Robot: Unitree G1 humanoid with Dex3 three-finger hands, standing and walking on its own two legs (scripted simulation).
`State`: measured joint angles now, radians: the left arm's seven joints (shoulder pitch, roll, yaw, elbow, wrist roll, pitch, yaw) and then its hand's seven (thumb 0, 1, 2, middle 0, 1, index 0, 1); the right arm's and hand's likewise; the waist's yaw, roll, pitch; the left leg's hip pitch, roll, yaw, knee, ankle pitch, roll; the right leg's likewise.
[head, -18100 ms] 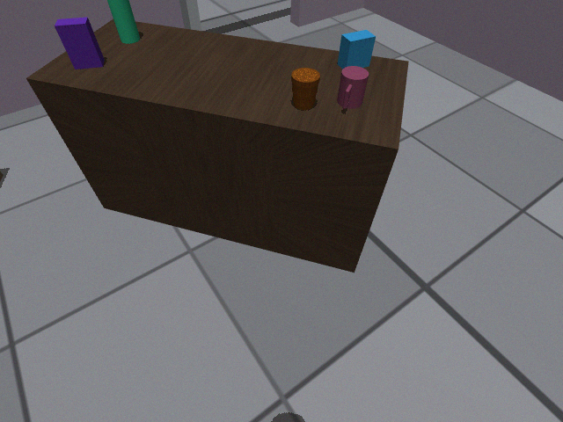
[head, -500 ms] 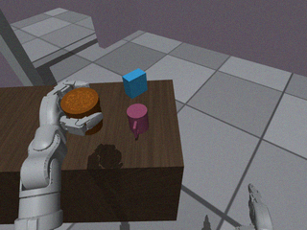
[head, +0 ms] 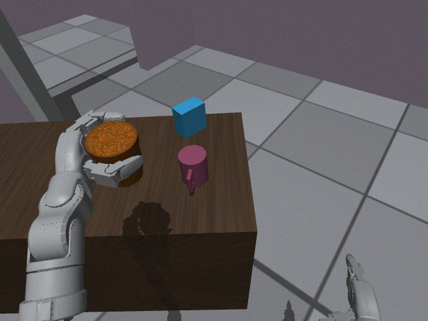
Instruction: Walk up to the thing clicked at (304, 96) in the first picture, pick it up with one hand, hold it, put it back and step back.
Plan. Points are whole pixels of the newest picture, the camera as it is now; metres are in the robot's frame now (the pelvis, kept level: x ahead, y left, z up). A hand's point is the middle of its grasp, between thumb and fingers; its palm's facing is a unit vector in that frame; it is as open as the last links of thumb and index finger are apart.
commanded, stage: crouch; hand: left
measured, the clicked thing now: (119, 157) +0.34 +0.17 +0.17
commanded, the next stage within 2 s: lower in 0.98 s
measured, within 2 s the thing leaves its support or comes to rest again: rests again in 1.92 s
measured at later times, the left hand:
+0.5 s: hand (125, 161) +0.40 +0.19 +0.10, palm faces +0.19 -0.98 +0.00, open 10.6 cm
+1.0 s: hand (130, 163) +0.44 +0.20 +0.05, palm faces +0.18 -0.98 +0.00, open 10.6 cm
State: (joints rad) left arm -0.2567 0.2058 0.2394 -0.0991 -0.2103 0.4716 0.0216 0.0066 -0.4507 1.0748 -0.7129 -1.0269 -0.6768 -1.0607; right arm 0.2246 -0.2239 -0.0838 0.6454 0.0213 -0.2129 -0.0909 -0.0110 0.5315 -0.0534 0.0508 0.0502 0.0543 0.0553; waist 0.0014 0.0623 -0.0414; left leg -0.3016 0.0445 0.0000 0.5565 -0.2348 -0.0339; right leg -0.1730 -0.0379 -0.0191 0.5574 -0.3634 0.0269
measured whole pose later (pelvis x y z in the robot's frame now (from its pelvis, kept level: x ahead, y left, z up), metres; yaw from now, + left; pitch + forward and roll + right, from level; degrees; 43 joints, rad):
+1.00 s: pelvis +0.00 +0.01 -0.02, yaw -2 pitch +11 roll -2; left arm -0.57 0.34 0.30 0.80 -0.15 -0.22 -0.01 0.00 -0.46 1.09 -0.72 -1.03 -0.69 -1.06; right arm 0.27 -0.22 -0.05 0.42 -0.01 -0.10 -0.04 -0.01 0.53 -0.05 0.05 0.05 0.06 0.06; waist -0.08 0.00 -0.07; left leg -0.65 0.08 0.01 0.78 -0.32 -0.02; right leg -0.52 -0.01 0.01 0.75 -0.42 0.04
